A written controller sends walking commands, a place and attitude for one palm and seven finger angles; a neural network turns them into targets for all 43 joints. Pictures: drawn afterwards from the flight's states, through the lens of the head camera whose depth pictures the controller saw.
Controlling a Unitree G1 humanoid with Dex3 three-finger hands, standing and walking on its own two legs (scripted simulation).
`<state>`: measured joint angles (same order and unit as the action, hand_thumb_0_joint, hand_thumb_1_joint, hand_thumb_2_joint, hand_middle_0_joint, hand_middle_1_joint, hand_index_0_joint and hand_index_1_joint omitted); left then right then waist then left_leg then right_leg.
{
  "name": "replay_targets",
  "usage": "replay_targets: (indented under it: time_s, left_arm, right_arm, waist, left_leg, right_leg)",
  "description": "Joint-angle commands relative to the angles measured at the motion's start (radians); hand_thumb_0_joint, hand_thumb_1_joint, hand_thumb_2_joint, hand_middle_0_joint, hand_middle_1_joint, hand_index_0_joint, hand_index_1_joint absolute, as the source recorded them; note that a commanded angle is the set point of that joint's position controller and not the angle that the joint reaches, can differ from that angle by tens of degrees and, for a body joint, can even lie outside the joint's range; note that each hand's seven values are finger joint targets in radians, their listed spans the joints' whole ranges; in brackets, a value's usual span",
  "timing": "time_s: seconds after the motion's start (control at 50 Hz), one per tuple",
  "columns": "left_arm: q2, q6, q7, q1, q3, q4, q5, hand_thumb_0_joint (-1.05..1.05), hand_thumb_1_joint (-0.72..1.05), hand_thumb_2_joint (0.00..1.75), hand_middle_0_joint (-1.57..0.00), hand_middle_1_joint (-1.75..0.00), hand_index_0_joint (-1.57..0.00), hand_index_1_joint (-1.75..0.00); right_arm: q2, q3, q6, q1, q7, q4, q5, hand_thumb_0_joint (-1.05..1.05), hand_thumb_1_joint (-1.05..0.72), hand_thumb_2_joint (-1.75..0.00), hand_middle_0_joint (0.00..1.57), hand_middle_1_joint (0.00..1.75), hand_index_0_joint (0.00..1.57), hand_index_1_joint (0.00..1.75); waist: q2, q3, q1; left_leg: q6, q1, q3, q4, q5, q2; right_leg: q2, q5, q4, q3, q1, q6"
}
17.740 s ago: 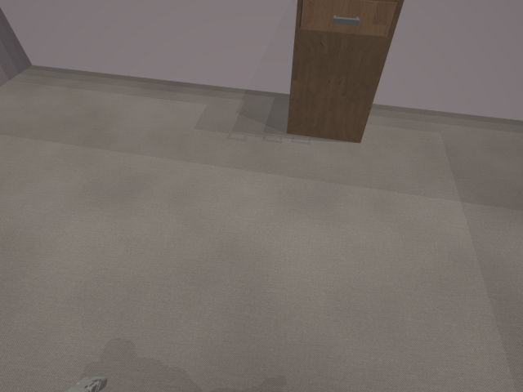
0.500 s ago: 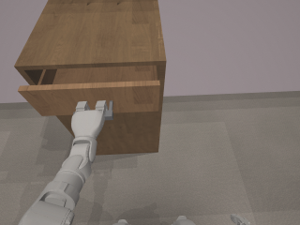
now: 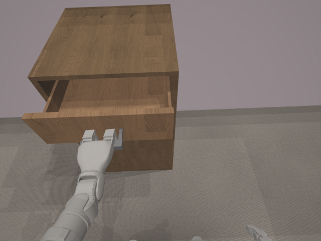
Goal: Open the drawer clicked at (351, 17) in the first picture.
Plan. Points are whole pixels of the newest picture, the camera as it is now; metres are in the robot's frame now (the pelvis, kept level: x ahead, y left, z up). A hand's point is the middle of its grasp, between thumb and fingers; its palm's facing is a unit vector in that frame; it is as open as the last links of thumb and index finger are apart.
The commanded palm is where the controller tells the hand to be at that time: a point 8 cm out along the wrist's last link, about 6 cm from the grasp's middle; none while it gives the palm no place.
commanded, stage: pull the drawer open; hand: left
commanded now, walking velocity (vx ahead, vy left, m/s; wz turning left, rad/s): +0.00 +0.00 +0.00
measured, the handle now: (102, 139) +0.39 +0.19 -0.02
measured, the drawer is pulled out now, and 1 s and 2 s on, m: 0.14 0.26 0.30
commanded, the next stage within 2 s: open the thumb to release the handle in 1.50 s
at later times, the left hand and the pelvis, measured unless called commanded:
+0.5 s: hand (100, 180) +0.28 +0.18 -0.04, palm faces -0.01 -0.06 -1.00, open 5.8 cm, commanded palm +0.24 +0.17 +0.01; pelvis +0.00 -0.01 +0.00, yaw +0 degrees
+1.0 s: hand (97, 204) +0.22 +0.17 -0.04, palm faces +0.01 -0.10 -0.99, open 5.8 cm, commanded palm +0.18 +0.18 +0.01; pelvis +0.00 -0.01 -0.01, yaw +0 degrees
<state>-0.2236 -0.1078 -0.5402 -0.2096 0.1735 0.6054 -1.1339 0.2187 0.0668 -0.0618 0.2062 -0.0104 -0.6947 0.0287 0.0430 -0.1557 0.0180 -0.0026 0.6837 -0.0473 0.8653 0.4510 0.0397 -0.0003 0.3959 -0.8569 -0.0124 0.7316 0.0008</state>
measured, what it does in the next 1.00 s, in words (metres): stands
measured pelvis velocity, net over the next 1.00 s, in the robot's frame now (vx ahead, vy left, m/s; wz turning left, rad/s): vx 0.00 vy -0.01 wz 0.00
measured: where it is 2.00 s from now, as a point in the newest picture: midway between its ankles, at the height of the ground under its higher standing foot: outside the picture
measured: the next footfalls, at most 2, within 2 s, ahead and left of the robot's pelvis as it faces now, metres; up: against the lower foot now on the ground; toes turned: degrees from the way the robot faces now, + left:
none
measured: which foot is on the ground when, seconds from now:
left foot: down 0.00-1.00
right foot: down 0.00-1.00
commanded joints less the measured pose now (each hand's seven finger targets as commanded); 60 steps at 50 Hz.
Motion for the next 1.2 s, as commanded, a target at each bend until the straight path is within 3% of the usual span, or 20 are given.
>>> replay_targets:
  time_s: [0.0,0.02,0.06,0.1,0.14,0.34,0.5,0.54,0.6,0.68,0.72,0.8,0.84,0.86,0.92,1.0,1.18]
  left_arm:
    - [-0.084,-0.001,-0.047,-0.163,-0.03,-0.199,0.008,0.0,0.9,0.9,-0.4,-1.35,-0.4,-1.35]
    - [-0.096,-0.005,-0.046,-0.116,-0.047,-0.172,0.005,0.0,0.9,0.9,-0.4,-1.35,-0.4,-1.35]
    - [-0.116,0.0,-0.045,-0.101,-0.061,-0.218,0.003,0.0,0.9,0.9,-0.4,-1.35,-0.4,-1.35]
    - [-0.068,-0.003,-0.043,-0.074,-0.022,-0.226,0.008,0.0,0.9,0.9,-0.4,-1.35,-0.4,-1.35]
    - [-0.079,-0.003,-0.042,-0.038,-0.035,-0.25,0.01,0.0,0.9,0.9,-0.4,-1.35,-0.4,-1.35]
    - [-0.075,-0.011,-0.044,0.069,-0.021,-0.353,-0.002,0.0,0.9,0.9,-0.4,-1.35,-0.4,-1.35]
    - [-0.039,-0.013,-0.041,0.162,0.02,-0.402,-0.006,0.0,0.9,0.9,-0.4,-1.35,-0.4,-1.35]
    - [-0.079,-0.011,-0.04,0.186,-0.019,-0.433,-0.006,0.0,0.9,0.9,-0.4,-1.35,-0.4,-1.35]
    - [-0.05,-0.01,-0.038,0.272,0.006,-0.449,0.003,0.0,0.9,0.9,-0.4,-1.35,-0.4,-1.35]
    - [-0.081,0.0,-0.047,0.349,-0.027,-0.507,-0.002,0.0,0.9,0.9,-0.4,-1.35,-0.4,-1.35]
    - [-0.075,0.002,-0.048,0.403,-0.025,-0.516,-0.001,0.0,0.9,0.9,-0.4,-1.35,-0.4,-1.35]
    - [-0.078,0.005,-0.06,0.44,-0.024,-0.573,-0.007,0.0,0.9,0.9,-0.4,-1.35,-0.4,-1.35]
    - [-0.107,0.01,-0.07,0.505,-0.063,-0.595,-0.008,0.0,0.9,0.9,-0.4,-1.35,-0.4,-1.35]
    - [-0.082,0.01,-0.071,0.535,-0.037,-0.609,-0.006,0.0,0.9,0.9,-0.4,-1.35,-0.4,-1.35]
    - [-0.077,0.015,-0.078,0.544,-0.028,-0.638,-0.011,0.0,0.9,0.9,-0.4,-1.35,-0.4,-1.35]
    - [-0.101,0.018,-0.088,0.586,-0.061,-0.64,-0.015,0.0,0.9,0.9,-0.4,-1.35,-0.4,-1.35]
    - [-0.087,0.021,-0.087,0.661,-0.035,-0.691,-0.009,0.0,0.9,0.9,-0.4,-1.35,-0.4,-1.35]
  right_arm:
    - [0.122,0.036,0.05,-0.036,-0.007,0.13,-0.003,0.0,-0.9,-0.9,0.2,0.3,0.2,0.3]
    - [0.12,0.036,0.051,-0.041,-0.009,0.129,-0.003,0.0,-0.9,-0.9,0.2,0.3,0.2,0.3]
    - [0.121,0.034,0.051,-0.048,-0.01,0.14,-0.002,0.0,-0.9,-0.9,0.2,0.3,0.2,0.3]
    - [0.115,0.033,0.054,-0.058,-0.006,0.146,-0.003,0.0,-0.9,-0.9,0.2,0.3,0.2,0.3]
    - [0.119,0.031,0.056,-0.071,-0.005,0.153,-0.003,0.0,-0.9,-0.9,0.2,0.3,0.2,0.3]
    - [0.111,0.025,0.055,-0.108,0.001,0.177,0.001,0.0,-0.9,-0.9,0.2,0.3,0.2,0.3]
    - [0.102,0.018,0.059,-0.132,0.005,0.19,0.006,0.0,-0.9,-0.9,0.2,0.3,0.2,0.3]
    - [0.106,0.018,0.059,-0.139,0.003,0.194,0.007,0.0,-0.9,-0.9,0.2,0.3,0.2,0.3]
    - [0.098,0.012,0.061,-0.146,0.009,0.202,0.005,0.0,-0.9,-0.9,0.2,0.3,0.2,0.3]
    - [0.095,0.01,0.064,-0.161,0.012,0.214,0.01,0.0,-0.9,-0.9,0.2,0.3,0.2,0.3]
    - [0.092,0.007,0.064,-0.168,0.015,0.219,0.01,0.0,-0.9,-0.9,0.2,0.3,0.2,0.3]
    - [0.092,0.005,0.066,-0.185,0.023,0.225,0.014,0.0,-0.9,-0.9,0.2,0.3,0.2,0.3]
    - [0.09,0.004,0.067,-0.192,0.024,0.231,0.015,0.0,-0.9,-0.9,0.2,0.3,0.2,0.3]
    - [0.085,0.002,0.068,-0.194,0.027,0.238,0.017,0.0,-0.9,-0.9,0.2,0.3,0.2,0.3]
    - [0.087,0.0,0.067,-0.202,0.032,0.24,0.019,0.0,-0.9,-0.9,0.2,0.3,0.2,0.3]
    - [0.084,-0.003,0.069,-0.21,0.029,0.241,0.019,0.0,-0.9,-0.9,0.2,0.3,0.2,0.3]
    - [0.079,-0.012,0.071,-0.225,0.034,0.26,0.021,0.0,-0.9,-0.9,0.2,0.3,0.2,0.3]
  waist:
    - [-0.055,-0.294,-0.013]
    - [-0.078,-0.285,-0.023]
    - [-0.048,-0.311,-0.035]
    - [-0.063,-0.29,-0.024]
    - [-0.063,-0.293,-0.035]
    - [-0.068,-0.277,-0.042]
    - [-0.079,-0.24,-0.046]
    - [-0.079,-0.271,-0.06]
    - [-0.094,-0.233,-0.056]
    - [-0.076,-0.252,-0.073]
    - [-0.097,-0.234,-0.071]
    - [-0.078,-0.22,-0.069]
    - [-0.079,-0.247,-0.084]
    - [-0.073,-0.245,-0.082]
    - [-0.071,-0.223,-0.076]
    - [-0.074,-0.201,-0.082]
    - [-0.075,-0.172,-0.087]
  left_leg:
    - [0.02,-0.17,0.003,-0.083,-0.368,-0.061]
    - [0.021,-0.159,0.001,-0.082,-0.36,-0.065]
    - [0.018,-0.169,-0.001,-0.082,-0.382,-0.065]
    - [0.018,-0.172,0.001,-0.079,-0.376,-0.064]
    - [0.016,-0.17,0.003,-0.081,-0.382,-0.065]
    - [0.016,-0.179,0.006,-0.075,-0.357,-0.067]
    - [0.018,-0.171,0.007,-0.068,-0.331,-0.069]
    - [0.017,-0.176,0.006,-0.07,-0.347,-0.07]
    - [0.016,-0.165,0.005,-0.066,-0.343,-0.072]
    - [0.014,-0.163,0.001,-0.055,-0.355,-0.073]
    - [0.012,-0.153,0.004,-0.05,-0.352,-0.073]
    - [0.011,-0.144,0.005,-0.043,-0.333,-0.072]
    - [0.009,-0.144,0.006,-0.036,-0.353,-0.074]
    - [0.009,-0.143,0.003,-0.031,-0.344,-0.074]
    - [0.011,-0.138,0.007,-0.024,-0.331,-0.073]
    - [0.009,-0.125,0.01,-0.022,-0.294,-0.075]
    - [0.011,-0.116,0.015,-0.015,-0.253,-0.076]
  right_leg:
    - [-0.041,-0.375,0.085,0.05,-0.207,-0.047]
    - [-0.042,-0.375,0.086,0.049,-0.216,-0.047]
    - [-0.04,-0.402,0.078,0.043,-0.232,-0.049]
    - [-0.041,-0.394,0.081,0.046,-0.219,-0.047]
    - [-0.043,-0.393,0.079,0.047,-0.225,-0.05]
    - [-0.041,-0.378,0.078,0.041,-0.224,-0.05]
    - [-0.038,-0.36,0.077,0.04,-0.209,-0.048]
    - [-0.039,-0.384,0.075,0.03,-0.238,-0.05]
    - [-0.036,-0.398,0.073,0.033,-0.233,-0.048]
    - [-0.034,-0.432,0.06,0.019,-0.245,-0.048]
    - [-0.036,-0.435,0.055,0.019,-0.238,-0.047]
    - [-0.034,-0.421,0.049,0.012,-0.219,-0.049]
    - [-0.036,-0.455,0.038,0.002,-0.24,-0.052]
    - [-0.032,-0.453,0.036,0.003,-0.236,-0.049]
    - [-0.036,-0.418,0.03,0.006,-0.204,-0.05]
    - [-0.04,-0.374,0.03,0.001,-0.187,-0.051]
    - [-0.04,-0.309,0.032,-0.003,-0.161,-0.052]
